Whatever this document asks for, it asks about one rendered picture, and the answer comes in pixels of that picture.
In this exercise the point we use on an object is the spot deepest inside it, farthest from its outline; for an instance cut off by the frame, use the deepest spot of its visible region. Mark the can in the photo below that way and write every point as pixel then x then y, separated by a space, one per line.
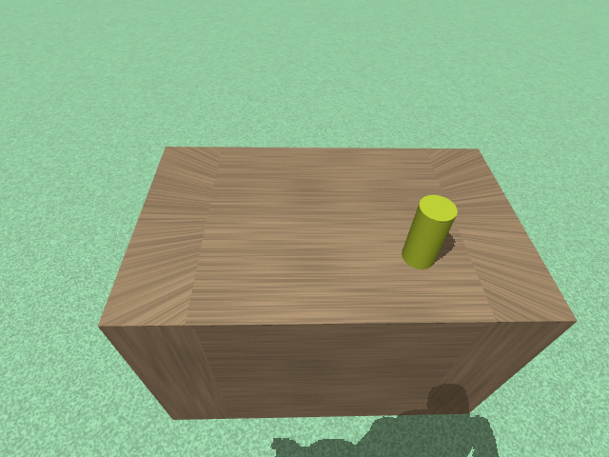
pixel 433 219

